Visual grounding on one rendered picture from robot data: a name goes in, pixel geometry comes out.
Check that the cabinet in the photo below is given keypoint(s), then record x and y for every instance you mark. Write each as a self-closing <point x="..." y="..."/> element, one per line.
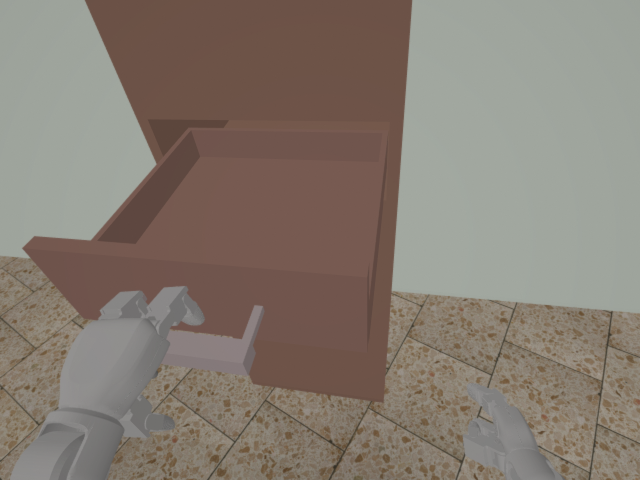
<point x="275" y="64"/>

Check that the robot left hand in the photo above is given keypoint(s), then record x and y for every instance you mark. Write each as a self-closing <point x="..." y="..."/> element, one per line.
<point x="113" y="359"/>

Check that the drawer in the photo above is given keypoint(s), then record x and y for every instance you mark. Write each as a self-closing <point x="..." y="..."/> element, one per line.
<point x="287" y="219"/>

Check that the robot right forearm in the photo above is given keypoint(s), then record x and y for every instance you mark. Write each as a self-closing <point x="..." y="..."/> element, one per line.
<point x="527" y="464"/>

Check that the robot right hand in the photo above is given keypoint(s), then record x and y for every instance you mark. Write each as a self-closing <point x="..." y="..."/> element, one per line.
<point x="489" y="444"/>

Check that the handle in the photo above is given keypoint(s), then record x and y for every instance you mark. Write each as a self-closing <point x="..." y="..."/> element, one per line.
<point x="214" y="353"/>

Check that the robot left forearm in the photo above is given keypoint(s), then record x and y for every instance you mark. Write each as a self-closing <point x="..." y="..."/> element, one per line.
<point x="73" y="444"/>

